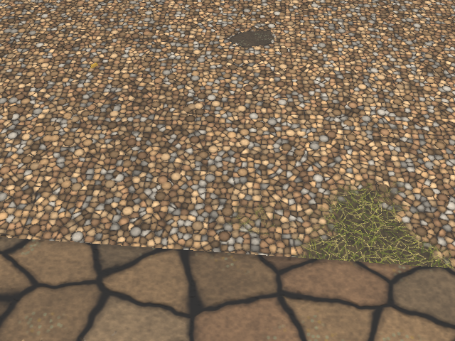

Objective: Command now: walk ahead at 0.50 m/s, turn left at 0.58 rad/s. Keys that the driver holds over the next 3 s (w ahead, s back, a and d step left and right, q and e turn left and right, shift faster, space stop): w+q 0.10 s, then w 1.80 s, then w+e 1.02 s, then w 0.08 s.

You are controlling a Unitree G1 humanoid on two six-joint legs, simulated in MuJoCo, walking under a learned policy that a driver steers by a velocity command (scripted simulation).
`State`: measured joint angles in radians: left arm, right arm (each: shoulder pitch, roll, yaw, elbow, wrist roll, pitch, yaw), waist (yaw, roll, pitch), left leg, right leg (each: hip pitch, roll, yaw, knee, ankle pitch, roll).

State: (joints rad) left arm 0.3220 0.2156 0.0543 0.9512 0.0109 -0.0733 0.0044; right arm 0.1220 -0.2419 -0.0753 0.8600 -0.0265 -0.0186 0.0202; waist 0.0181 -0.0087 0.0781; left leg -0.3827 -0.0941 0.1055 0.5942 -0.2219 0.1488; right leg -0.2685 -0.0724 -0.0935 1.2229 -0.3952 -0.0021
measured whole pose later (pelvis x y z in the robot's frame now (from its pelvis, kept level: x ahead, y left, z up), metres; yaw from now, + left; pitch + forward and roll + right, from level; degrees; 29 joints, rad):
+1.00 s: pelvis +0.54 +0.04 +0.01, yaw +9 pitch +1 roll -2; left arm 0.45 0.22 0.04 1.01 0.02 -0.08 0.00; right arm 0.02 -0.22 -0.01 0.81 -0.03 -0.06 0.03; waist 0.07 0.01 0.04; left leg -0.45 0.02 0.07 0.50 -0.11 0.08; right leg 0.08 0.04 -0.05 0.31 -0.39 -0.03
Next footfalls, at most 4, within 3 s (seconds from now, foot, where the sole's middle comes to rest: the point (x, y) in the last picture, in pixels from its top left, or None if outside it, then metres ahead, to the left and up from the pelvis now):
0.46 right None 0.45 -0.08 -0.76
1.00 left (189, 261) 0.68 0.16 -0.76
1.56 right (231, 177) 1.01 0.03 -0.76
2.12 left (174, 122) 1.28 0.26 -0.76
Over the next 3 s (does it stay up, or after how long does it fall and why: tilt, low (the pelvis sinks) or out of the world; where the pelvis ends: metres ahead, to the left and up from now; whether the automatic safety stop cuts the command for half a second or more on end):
stays up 1.56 0.07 0.02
